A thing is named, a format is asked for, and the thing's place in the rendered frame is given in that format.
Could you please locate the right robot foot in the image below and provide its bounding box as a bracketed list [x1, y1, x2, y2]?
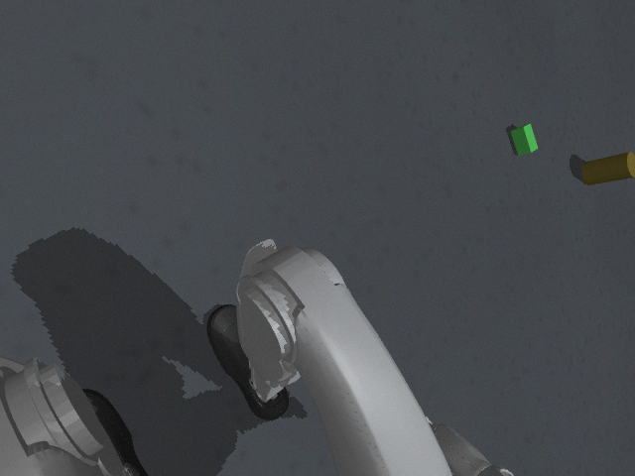
[206, 304, 289, 420]

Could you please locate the left robot foot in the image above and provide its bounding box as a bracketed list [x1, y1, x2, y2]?
[82, 389, 149, 476]

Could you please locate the right robot hand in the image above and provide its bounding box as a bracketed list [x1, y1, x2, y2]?
[426, 416, 492, 476]

